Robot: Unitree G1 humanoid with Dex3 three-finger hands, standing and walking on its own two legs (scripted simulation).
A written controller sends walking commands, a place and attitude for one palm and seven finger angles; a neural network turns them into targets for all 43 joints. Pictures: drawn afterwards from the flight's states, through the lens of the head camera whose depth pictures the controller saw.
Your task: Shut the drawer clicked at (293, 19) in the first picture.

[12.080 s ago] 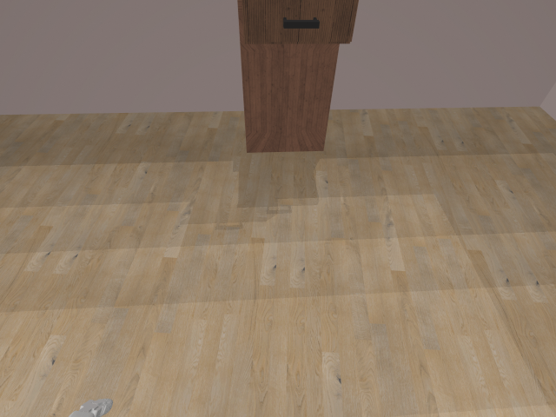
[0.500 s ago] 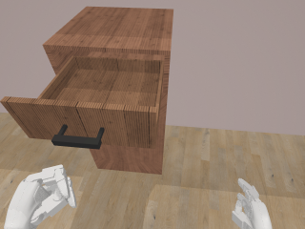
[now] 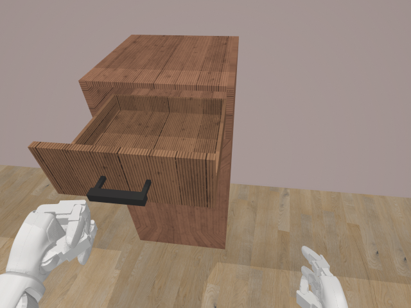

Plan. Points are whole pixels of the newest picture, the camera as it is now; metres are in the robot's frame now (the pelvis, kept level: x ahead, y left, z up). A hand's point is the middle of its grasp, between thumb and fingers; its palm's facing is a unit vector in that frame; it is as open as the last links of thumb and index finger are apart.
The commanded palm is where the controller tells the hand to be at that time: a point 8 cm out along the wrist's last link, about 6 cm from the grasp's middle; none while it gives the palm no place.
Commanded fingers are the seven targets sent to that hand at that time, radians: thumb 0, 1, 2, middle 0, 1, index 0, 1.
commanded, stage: raise the hand and make a fist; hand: left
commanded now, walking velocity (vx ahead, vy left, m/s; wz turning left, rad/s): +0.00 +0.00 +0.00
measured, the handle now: (121, 189) +0.34 +0.23 +0.06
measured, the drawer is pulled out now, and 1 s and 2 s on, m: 0.28 0.28 0.28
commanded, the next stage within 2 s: bring the fist close to the handle in 0.26 s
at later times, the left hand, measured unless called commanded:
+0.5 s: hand (86, 246) +0.17 +0.20 +0.13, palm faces +0.07 -0.99 -0.12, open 3.3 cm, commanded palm +0.13 +0.25 +0.14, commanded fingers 0.00 0.90 0.90 -1.40 -1.60 -1.40 -1.60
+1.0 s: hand (104, 237) +0.21 +0.21 +0.09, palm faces +0.04 -1.00 -0.07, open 3.3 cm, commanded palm +0.18 +0.26 +0.09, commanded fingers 0.00 0.90 0.90 -1.40 -1.60 -1.40 -1.60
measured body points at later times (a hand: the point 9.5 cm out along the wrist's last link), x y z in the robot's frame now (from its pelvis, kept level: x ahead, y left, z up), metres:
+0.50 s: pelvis +0.01 -0.03 +0.00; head -0.03 -0.05 +0.45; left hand +0.16 +0.26 +0.14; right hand +0.21 -0.25 -0.05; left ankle +0.03 +0.10 -0.73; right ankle -0.02 -0.10 -0.73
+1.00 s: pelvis +0.01 +0.00 +0.00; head +0.01 -0.01 +0.44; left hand +0.20 +0.26 +0.10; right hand +0.18 -0.24 -0.07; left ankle +0.03 +0.10 -0.73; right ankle -0.02 -0.10 -0.73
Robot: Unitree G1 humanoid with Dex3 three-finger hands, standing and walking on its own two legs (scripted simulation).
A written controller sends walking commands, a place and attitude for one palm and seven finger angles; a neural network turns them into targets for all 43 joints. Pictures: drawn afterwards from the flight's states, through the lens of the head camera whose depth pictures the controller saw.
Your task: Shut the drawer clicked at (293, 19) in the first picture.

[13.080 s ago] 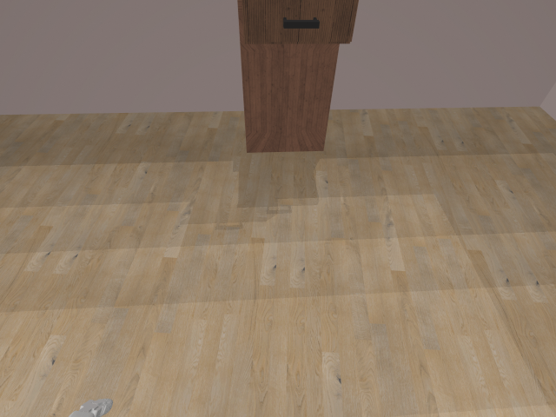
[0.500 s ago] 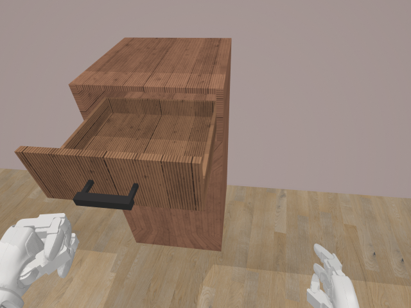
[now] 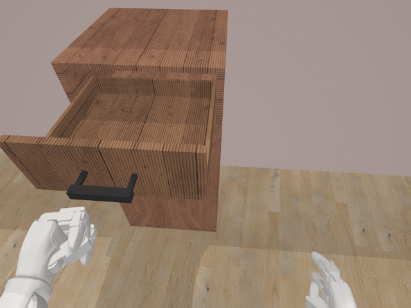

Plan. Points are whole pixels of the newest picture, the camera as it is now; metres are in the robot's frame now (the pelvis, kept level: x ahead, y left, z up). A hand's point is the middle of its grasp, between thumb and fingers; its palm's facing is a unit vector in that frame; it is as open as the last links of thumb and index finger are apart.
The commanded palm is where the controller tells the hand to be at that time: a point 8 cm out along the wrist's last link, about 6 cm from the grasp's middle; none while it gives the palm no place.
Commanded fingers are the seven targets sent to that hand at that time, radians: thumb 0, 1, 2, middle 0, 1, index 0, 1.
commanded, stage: bring the fist close to the handle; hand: left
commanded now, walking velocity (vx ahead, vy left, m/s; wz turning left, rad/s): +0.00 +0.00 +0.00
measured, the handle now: (104, 185) +0.33 +0.24 +0.06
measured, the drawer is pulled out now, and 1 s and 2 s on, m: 0.28 0.28 0.17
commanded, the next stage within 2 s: push the drawer shut in 0.76 s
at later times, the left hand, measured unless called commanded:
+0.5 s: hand (110, 231) +0.24 +0.19 +0.06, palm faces +0.00 -1.00 -0.06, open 3.3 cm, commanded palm +0.21 +0.25 +0.06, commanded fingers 0.00 0.90 0.90 -1.40 -1.60 -1.40 -1.60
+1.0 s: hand (112, 229) +0.24 +0.19 +0.06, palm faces +0.03 -1.00 -0.07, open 3.3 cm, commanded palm +0.22 +0.25 +0.06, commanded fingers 0.00 0.90 0.90 -1.40 -1.60 -1.40 -1.60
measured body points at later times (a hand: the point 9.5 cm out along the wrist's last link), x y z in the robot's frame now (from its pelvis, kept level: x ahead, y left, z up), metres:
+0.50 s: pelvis +0.00 +0.01 -0.02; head +0.03 +0.01 +0.43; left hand +0.23 +0.25 +0.06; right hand +0.16 -0.23 -0.10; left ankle +0.02 +0.10 -0.72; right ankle -0.03 -0.09 -0.72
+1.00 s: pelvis +0.00 -0.01 -0.02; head +0.02 -0.02 +0.43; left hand +0.23 +0.24 +0.07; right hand +0.17 -0.25 -0.10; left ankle +0.02 +0.10 -0.72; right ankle -0.03 -0.09 -0.72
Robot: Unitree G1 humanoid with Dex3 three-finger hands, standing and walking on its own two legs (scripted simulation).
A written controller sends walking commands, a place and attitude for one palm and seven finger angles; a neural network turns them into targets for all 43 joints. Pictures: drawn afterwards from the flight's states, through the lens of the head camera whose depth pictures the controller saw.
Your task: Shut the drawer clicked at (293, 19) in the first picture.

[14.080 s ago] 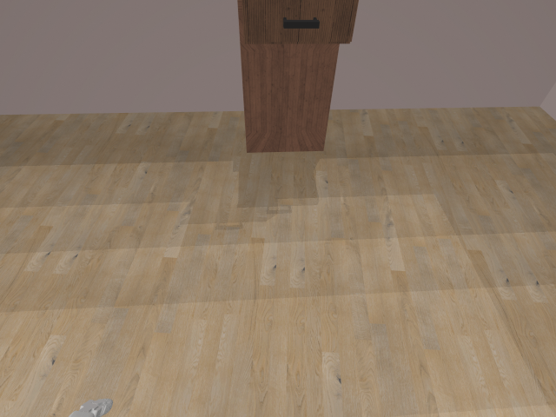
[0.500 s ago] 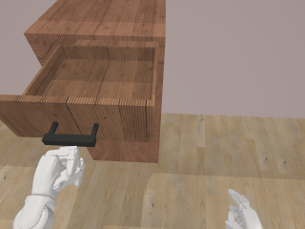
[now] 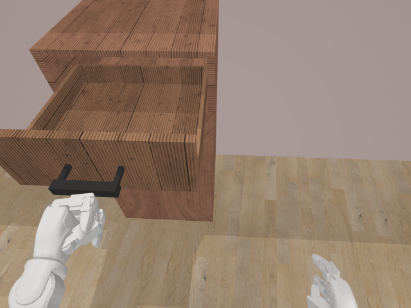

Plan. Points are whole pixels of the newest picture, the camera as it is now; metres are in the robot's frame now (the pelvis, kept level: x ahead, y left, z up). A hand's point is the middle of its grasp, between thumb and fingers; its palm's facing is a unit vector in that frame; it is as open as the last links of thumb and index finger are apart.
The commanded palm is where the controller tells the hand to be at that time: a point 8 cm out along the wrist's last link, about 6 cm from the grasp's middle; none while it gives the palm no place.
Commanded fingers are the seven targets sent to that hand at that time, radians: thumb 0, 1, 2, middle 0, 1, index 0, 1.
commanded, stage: push the drawer shut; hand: left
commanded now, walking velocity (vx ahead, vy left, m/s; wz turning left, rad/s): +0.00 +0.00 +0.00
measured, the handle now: (89, 179) +0.34 +0.24 +0.08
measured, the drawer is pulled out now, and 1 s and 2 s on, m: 0.28 0.17 0.06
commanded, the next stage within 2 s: none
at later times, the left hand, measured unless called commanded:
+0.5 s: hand (106, 191) +0.31 +0.21 +0.08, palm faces +0.00 -1.00 -0.04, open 3.2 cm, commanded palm +0.29 +0.26 +0.08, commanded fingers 0.00 0.90 0.90 -1.40 -1.60 -1.40 -1.60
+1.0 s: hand (116, 167) +0.37 +0.20 +0.08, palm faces -0.01 -1.00 -0.04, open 3.1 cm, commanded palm +0.35 +0.25 +0.08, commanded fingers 0.00 0.90 0.90 -1.40 -1.60 -1.40 -1.60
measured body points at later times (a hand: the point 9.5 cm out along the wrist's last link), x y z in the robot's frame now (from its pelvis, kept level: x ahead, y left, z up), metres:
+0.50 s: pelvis +0.00 +0.00 +0.00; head +0.03 -0.02 +0.45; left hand +0.31 +0.26 +0.08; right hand +0.13 -0.26 -0.09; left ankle +0.02 +0.11 -0.70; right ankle -0.03 -0.09 -0.70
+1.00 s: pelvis -0.01 +0.02 +0.00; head +0.04 +0.02 +0.45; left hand +0.36 +0.26 +0.08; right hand +0.10 -0.24 -0.10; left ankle +0.02 +0.11 -0.70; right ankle -0.03 -0.08 -0.70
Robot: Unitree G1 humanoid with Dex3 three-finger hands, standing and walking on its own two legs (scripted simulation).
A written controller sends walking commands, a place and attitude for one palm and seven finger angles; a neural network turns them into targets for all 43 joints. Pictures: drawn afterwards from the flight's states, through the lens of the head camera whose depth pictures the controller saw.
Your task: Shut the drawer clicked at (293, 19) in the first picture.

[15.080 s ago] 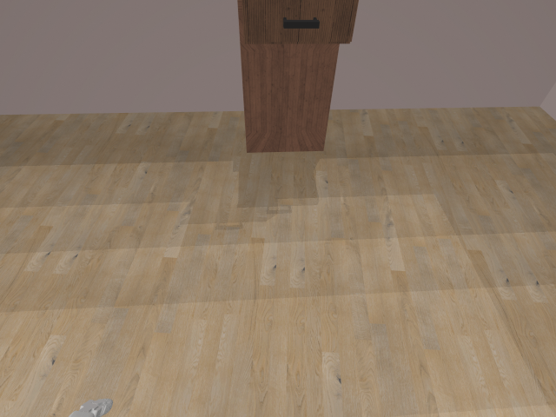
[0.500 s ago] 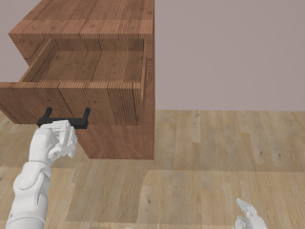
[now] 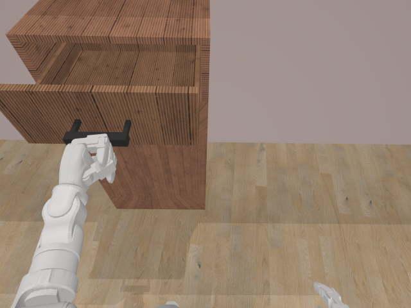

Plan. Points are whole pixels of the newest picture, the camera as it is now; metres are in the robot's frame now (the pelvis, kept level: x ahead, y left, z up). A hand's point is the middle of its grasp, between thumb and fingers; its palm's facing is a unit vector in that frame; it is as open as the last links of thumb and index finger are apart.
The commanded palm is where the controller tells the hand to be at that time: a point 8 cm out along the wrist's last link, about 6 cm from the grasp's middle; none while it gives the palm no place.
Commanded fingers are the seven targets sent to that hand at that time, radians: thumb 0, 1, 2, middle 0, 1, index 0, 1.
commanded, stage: push the drawer shut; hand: left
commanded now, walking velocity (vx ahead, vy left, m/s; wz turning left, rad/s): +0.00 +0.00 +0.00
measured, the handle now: (99, 131) +0.45 +0.23 +0.08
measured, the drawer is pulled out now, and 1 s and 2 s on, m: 0.17 0.06 0.00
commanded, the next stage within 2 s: pull the fist back off the drawer in 1.82 s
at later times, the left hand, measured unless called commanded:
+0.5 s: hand (117, 137) +0.44 +0.19 +0.08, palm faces +0.02 -1.00 -0.02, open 3.2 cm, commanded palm +0.41 +0.25 +0.08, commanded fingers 0.00 0.90 0.90 -1.40 -1.60 -1.40 -1.60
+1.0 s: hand (120, 120) +0.48 +0.20 +0.08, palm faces +0.03 -1.00 -0.01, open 3.3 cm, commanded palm +0.47 +0.25 +0.08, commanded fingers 0.00 0.90 0.90 -1.40 -1.60 -1.40 -1.60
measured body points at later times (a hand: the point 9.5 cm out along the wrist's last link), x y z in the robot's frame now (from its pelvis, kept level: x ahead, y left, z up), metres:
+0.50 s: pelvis +0.00 +0.00 +0.00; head +0.07 +0.00 +0.44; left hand +0.43 +0.25 +0.08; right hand +0.06 -0.27 -0.12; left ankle +0.03 +0.09 -0.71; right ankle -0.02 -0.10 -0.71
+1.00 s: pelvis +0.00 +0.00 -0.01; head +0.09 +0.01 +0.43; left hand +0.47 +0.25 +0.08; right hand +0.02 -0.27 -0.13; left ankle +0.03 +0.09 -0.71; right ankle -0.02 -0.10 -0.71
